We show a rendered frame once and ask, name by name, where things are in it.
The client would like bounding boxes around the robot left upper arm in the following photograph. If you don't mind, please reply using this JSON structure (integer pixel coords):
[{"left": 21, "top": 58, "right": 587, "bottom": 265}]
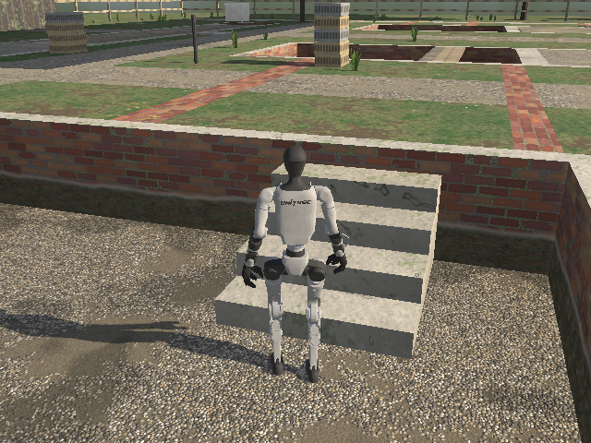
[{"left": 253, "top": 186, "right": 276, "bottom": 239}]

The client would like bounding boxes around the robot right thigh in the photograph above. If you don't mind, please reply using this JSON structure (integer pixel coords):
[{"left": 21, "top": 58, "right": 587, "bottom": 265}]
[{"left": 306, "top": 257, "right": 326, "bottom": 323}]

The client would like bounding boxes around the robot torso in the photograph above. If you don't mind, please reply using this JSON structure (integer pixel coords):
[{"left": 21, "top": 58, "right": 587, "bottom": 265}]
[{"left": 274, "top": 182, "right": 317, "bottom": 277}]

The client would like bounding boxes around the robot left hand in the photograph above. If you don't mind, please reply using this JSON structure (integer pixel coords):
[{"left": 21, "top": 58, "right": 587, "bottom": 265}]
[{"left": 242, "top": 263, "right": 263, "bottom": 288}]

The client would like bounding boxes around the robot right upper arm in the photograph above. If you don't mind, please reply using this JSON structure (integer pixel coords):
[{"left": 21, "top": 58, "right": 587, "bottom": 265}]
[{"left": 315, "top": 186, "right": 339, "bottom": 235}]

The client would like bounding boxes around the right robot forearm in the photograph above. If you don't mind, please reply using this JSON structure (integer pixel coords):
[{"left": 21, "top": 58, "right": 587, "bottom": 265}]
[{"left": 329, "top": 221, "right": 345, "bottom": 257}]

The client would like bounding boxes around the robot right hand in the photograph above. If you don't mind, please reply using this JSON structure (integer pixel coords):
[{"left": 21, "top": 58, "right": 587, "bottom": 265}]
[{"left": 326, "top": 253, "right": 347, "bottom": 274}]

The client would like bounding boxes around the left robot forearm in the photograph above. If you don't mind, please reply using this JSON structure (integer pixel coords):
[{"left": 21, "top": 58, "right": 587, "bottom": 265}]
[{"left": 244, "top": 225, "right": 262, "bottom": 267}]

